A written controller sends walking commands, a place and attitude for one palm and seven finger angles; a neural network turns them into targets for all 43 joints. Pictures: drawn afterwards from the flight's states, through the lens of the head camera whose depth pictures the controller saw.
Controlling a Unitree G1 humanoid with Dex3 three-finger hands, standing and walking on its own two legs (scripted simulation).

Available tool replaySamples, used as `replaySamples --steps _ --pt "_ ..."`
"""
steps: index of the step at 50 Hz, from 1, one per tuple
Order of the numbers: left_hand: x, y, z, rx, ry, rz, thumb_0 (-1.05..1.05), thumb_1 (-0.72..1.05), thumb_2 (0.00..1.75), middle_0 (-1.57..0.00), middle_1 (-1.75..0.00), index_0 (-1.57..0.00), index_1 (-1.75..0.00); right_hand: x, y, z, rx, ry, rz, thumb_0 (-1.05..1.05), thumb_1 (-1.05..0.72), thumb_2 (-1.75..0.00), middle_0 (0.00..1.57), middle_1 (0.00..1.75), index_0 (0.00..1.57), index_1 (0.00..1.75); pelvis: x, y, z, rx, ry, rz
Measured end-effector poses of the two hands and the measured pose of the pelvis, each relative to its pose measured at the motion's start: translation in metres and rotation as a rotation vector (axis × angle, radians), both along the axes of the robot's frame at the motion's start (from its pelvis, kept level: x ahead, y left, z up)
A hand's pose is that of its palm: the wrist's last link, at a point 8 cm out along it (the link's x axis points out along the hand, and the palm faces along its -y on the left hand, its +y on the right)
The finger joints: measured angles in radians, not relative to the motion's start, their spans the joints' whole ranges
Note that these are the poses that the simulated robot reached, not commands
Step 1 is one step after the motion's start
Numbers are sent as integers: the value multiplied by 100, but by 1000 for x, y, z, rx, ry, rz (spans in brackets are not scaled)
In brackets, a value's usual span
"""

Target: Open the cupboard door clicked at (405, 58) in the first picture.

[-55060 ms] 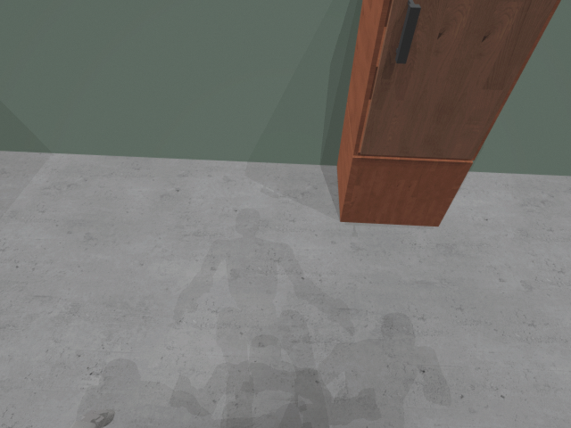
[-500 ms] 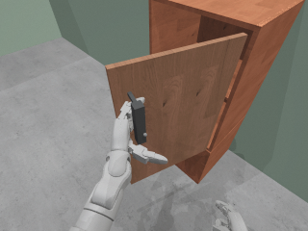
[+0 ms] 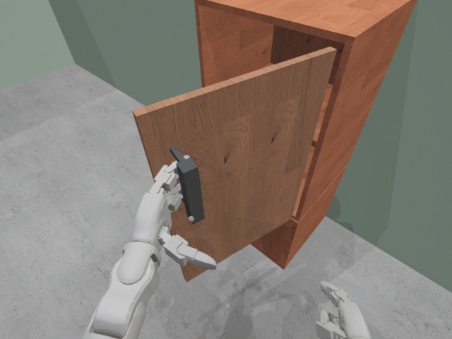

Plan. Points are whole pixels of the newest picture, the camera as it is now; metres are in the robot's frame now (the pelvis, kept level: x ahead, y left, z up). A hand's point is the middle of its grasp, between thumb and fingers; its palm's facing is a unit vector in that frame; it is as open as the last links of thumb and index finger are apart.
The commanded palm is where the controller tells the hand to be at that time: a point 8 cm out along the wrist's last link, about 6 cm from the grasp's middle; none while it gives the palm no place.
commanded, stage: slide the hand sideways off the handle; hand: left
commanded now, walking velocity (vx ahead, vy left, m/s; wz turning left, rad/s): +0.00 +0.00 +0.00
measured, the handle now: (185, 185) +0.35 +0.10 +0.11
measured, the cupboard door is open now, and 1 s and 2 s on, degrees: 75 74 74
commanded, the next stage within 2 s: draw the hand back to the body in 0.58 s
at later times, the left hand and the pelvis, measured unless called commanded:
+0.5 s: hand (149, 243) +0.23 +0.14 +0.11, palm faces +0.03 -1.00 -0.06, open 16.3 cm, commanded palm +0.20 +0.19 +0.11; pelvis +0.01 -0.02 +0.00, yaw +1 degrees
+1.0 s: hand (114, 250) +0.21 +0.18 +0.12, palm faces +0.02 -1.00 -0.06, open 16.3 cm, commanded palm +0.18 +0.23 +0.13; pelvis +0.00 +0.01 +0.00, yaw +2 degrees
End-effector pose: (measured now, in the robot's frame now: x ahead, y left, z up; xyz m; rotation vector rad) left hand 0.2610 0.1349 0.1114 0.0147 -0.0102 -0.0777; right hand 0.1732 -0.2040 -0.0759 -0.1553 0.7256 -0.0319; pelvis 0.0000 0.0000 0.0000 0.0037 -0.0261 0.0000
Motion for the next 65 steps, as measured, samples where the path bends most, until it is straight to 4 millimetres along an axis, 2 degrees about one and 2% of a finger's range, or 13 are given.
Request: replaySamples --steps 13,27,38,60,65 --pt "-28 27 -2 28 10 78 -1 -50 30 -21 -32 -20 -32 16 -21 3 -7 -52 -3 1 -90 -89 20 30 20 30 11 -15 -1 2 10 10" --pt "-52 60 -2 46 -2 106 -1 -50 30 -17 -30 -16 -30 15 -29 -2 -25 -99 -2 2 -90 -89 20 30 20 30 12 -17 -5 0 26 25" --pt "-62 74 -3 30 -16 87 -1 -50 30 -16 -30 -15 -30 11 -18 1 -37 -140 8 2 -90 -89 20 30 20 30 6 -7 -7 -7 32 31" --pt "-81 112 25 65 -36 110 -1 -47 31 -16 -30 -16 -30 18 16 15 -20 -202 44 2 -90 -89 21 30 20 30 4 14 -2 -17 3 32" --pt "-92 125 37 241 -72 274 -1 -37 36 -16 -30 -16 -30 19 17 20 -41 -189 46 2 -90 -89 21 30 20 30 5 15 2 -18 -15 19"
